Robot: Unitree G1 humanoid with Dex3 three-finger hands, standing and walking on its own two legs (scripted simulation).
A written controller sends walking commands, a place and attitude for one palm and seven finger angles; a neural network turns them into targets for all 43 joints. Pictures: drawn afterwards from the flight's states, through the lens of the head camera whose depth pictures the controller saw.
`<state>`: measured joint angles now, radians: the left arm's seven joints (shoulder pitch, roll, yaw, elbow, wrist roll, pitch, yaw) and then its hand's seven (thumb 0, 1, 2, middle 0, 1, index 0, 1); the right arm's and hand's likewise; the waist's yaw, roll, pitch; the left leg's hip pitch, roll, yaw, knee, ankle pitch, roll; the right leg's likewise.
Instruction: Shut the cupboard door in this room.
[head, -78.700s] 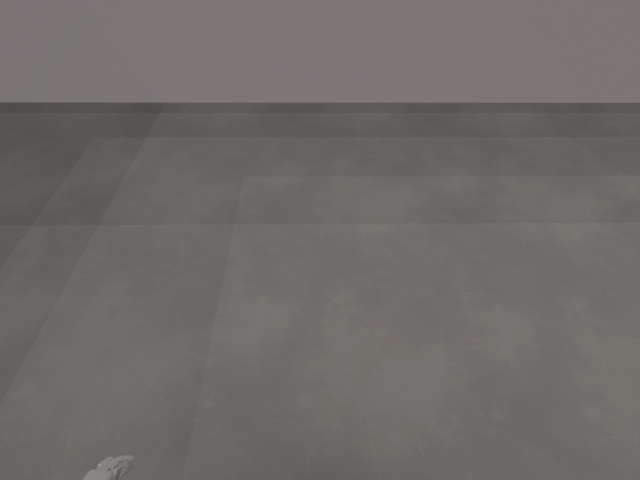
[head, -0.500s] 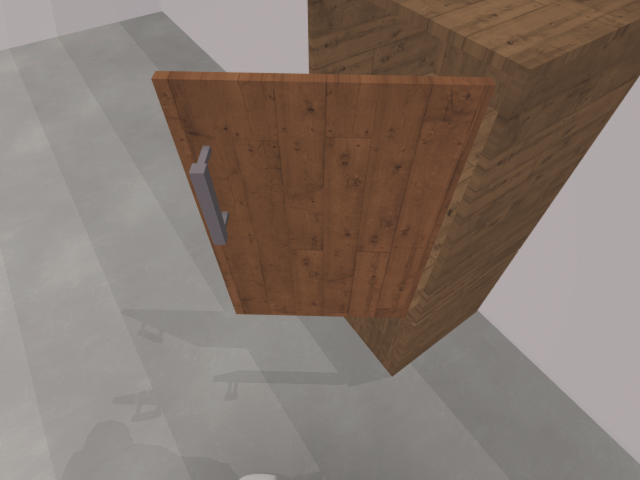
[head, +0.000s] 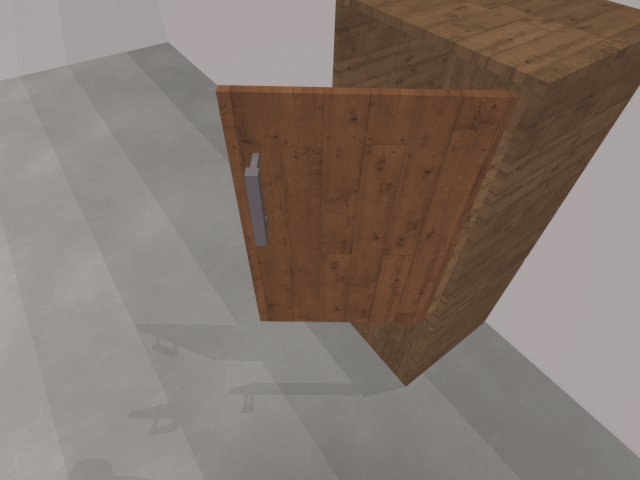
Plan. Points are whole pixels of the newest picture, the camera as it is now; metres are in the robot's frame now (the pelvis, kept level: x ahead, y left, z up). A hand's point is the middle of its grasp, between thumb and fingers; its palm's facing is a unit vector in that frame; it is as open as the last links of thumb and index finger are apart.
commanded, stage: come to a stop and stand still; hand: left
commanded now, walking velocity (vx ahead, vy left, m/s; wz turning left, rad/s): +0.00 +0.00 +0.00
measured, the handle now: (258, 201) +0.50 +0.13 +0.06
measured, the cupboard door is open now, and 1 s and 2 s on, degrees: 54 54 54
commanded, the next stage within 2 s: look again from close up in 0.08 s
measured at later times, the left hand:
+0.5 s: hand out of the picture +0.05 +0.17 -0.18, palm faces -0.01 -0.98 -0.18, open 7.4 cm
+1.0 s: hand (210, 358) +0.26 +0.16 +0.02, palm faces +0.15 -0.99 -0.06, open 6.9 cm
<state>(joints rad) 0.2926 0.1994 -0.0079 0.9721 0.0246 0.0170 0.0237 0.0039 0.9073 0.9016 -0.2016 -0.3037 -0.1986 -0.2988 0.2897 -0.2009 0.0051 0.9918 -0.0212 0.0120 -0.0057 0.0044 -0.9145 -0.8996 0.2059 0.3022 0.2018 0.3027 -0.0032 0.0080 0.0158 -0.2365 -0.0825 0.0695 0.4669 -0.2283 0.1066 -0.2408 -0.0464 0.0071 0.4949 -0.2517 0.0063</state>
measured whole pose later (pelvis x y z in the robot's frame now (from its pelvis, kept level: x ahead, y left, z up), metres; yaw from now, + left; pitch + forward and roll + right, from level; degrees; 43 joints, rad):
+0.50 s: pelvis +0.04 +0.00 +0.00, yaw -1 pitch -1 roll +0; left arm 0.28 0.17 -0.02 1.06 0.02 0.00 0.04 0.00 0.91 0.90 -0.20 -0.30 -0.20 -0.30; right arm 0.23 -0.17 0.02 1.07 -0.01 -0.03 -0.03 0.00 -0.91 -0.90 0.21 0.30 0.20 0.30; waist 0.01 -0.02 0.03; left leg -0.17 -0.08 0.07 0.45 -0.28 0.10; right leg -0.17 -0.04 0.01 0.46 -0.29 0.05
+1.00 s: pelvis +0.03 -0.03 -0.04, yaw +3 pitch +6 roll +2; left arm 0.33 0.19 0.14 0.11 -0.21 -0.37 -0.10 0.01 0.91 0.90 -0.28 -0.39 -0.28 -0.39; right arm 0.28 -0.25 -0.03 0.72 0.01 -0.30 0.00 0.01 -0.90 -0.90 0.21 0.30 0.20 0.30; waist -0.05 -0.01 -0.12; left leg -0.50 -0.10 0.05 0.83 -0.44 0.04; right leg -0.57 -0.01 -0.04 0.88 -0.44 -0.06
